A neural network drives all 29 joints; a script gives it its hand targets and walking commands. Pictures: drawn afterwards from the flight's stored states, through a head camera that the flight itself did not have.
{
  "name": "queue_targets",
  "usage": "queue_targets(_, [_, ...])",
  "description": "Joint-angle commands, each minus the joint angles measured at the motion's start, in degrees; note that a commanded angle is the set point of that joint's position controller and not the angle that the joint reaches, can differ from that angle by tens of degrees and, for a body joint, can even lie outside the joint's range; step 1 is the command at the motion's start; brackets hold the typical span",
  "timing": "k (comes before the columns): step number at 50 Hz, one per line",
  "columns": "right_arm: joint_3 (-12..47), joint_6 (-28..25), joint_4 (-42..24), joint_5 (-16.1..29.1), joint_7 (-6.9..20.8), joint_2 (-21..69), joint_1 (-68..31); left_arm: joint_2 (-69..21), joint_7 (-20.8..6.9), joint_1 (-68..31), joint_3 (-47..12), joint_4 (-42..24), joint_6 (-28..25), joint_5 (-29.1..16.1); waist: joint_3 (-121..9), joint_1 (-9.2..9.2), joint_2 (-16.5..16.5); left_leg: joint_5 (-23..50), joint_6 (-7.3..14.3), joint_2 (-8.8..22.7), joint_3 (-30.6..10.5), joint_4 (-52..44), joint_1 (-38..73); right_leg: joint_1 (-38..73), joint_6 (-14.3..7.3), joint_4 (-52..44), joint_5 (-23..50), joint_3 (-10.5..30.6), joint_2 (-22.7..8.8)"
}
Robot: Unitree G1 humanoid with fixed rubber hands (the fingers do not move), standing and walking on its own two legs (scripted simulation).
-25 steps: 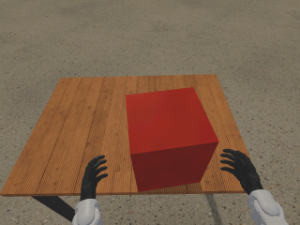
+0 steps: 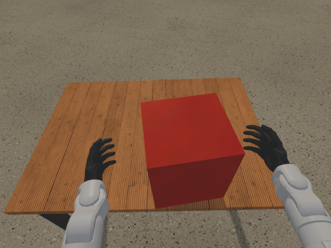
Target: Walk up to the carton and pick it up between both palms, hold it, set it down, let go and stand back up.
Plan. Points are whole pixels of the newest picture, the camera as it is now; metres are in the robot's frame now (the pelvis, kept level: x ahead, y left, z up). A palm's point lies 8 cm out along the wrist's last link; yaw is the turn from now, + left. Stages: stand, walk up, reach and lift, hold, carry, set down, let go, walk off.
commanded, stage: reach and lift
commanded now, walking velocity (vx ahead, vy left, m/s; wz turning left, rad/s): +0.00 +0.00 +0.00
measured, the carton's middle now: (184, 153) +0.37 -0.01 -0.02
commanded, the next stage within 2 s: none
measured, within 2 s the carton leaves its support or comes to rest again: neither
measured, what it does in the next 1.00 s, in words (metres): stands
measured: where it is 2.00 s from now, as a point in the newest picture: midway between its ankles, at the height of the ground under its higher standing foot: outside the picture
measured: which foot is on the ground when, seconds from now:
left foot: down 0.00-1.00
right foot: down 0.00-1.00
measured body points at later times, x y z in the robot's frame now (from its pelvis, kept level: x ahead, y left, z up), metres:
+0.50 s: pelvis -0.01 -0.01 +0.00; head +0.02 -0.01 +0.45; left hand +0.33 +0.22 +0.11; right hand +0.41 -0.21 +0.12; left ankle -0.02 +0.14 -0.75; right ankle +0.02 -0.11 -0.75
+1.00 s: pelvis +0.00 +0.00 +0.00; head +0.04 +0.00 +0.45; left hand +0.36 +0.23 +0.09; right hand +0.45 -0.19 +0.10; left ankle -0.02 +0.14 -0.75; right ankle +0.02 -0.11 -0.75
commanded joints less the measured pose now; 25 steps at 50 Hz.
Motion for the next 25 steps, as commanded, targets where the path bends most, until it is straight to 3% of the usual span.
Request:
queue_targets(1, [-4.4, 0.0, -9.1, 0.5, -0.5, -9.6, -15.5, 3.2, -0.5, -13.7, 2.1, -11.4, 0.9, -0.1, -14.9, 0.04, -1.7, 13.1, 0.2, -2.8, -0.6, 0.1, 3.7, 4.1, -0.5, -1.2, 7.9, -0.1, 1.7])
queue_targets(5, [-5.0, 3.1, -8.0, 0.5, -0.7, -10.1, -21.5, 3.9, -1.0, -18.5, 3.6, -10.1, 4.2, -0.9, -15.5, 0.57, -2.2, 10.3, 0.8, -2.9, -0.5, -0.2, 1.6, 4.3, -0.2, -0.9, 6.2, 0.2, 1.4])
queue_targets(15, [-5.1, 9.5, -4.9, 0.7, -1.3, -12.2, -33.4, 7.1, -1.8, -28.7, 7.7, -9.0, 10.7, -1.9, -20.8, 0.70, -3.0, 10.6, 1.4, -3.4, -0.1, 0.8, -1.6, 6.9, 1.1, 1.2, 9.9, 0.3, 1.4])
queue_targets(25, [-3.8, 13.1, 1.3, 1.1, -1.2, -12.8, -44.4, 9.7, -2.3, -38.6, 9.0, -4.1, 13.4, -2.6, -24.6, 1.03, -2.9, 10.1, 1.6, -3.7, -0.2, 1.0, -6.1, 8.6, 2.0, 2.0, 11.9, 1.0, 0.9])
